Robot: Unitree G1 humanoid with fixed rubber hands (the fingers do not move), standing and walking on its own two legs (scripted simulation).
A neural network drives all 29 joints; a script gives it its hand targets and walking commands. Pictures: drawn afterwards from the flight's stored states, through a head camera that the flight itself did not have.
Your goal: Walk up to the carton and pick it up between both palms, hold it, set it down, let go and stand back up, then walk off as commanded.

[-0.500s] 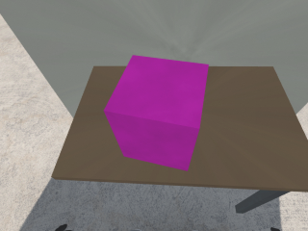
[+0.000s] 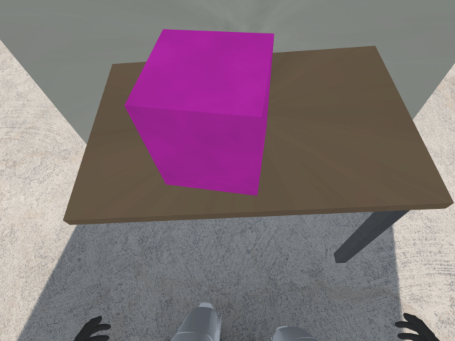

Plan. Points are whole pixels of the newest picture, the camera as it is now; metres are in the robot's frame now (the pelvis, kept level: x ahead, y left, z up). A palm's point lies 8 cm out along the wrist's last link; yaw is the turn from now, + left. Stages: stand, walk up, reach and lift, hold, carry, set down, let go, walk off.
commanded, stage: walk off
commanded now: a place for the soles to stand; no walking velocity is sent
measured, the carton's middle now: (213, 118) +0.54 +0.04 +0.02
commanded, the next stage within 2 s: none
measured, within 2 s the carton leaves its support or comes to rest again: neither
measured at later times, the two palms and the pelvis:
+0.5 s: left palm out of the picture -0.06 +0.36 -0.12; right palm out of the picture +0.00 -0.26 -0.08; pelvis -0.13 +0.04 +0.00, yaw +6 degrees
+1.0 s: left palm out of the picture -0.23 +0.30 -0.09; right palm out of the picture -0.21 -0.31 -0.11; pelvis -0.31 +0.00 +0.00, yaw +0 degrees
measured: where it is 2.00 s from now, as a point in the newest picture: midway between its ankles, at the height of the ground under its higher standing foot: outside the picture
